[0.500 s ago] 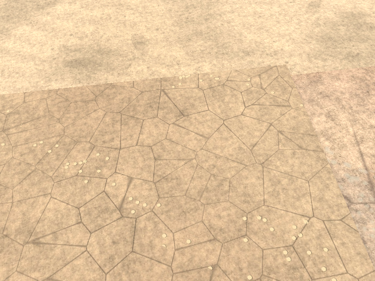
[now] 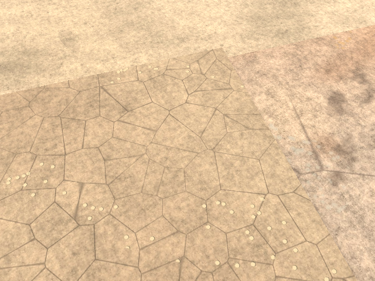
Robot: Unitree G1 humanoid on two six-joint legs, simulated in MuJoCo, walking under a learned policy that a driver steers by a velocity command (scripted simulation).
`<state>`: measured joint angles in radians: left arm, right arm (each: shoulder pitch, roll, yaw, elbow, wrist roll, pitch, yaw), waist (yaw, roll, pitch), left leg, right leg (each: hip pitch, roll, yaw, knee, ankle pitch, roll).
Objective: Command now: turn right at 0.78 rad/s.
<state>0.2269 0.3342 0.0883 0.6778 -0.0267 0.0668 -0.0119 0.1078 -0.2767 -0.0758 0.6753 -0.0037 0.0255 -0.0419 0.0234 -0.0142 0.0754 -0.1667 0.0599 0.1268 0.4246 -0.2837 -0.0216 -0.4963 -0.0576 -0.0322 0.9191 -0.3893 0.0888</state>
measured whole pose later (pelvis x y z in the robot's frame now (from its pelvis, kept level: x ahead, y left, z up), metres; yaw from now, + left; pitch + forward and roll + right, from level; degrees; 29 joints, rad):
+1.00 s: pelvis +0.13 +0.03 +0.01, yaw +15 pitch +1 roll -2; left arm 0.17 0.34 0.09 0.74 -0.03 -0.06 -0.03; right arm 0.38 -0.27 -0.04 0.69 0.00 -0.06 -0.01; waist -0.02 -0.03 0.00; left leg -0.01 -0.02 0.01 0.26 -0.27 0.06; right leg -0.69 -0.09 0.03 0.96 -0.03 0.03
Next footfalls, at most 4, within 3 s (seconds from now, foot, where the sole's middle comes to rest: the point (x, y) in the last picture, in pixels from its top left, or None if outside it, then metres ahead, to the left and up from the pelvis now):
0.12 right None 0.06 -0.13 -0.78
0.74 left None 0.07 0.10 -0.78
1.28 right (204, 246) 0.54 -0.01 -0.78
1.74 left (168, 145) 0.98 0.14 -0.78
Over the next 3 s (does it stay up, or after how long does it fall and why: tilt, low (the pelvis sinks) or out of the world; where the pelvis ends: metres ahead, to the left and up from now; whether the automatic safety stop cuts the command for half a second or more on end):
stays up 1.70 0.19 -0.08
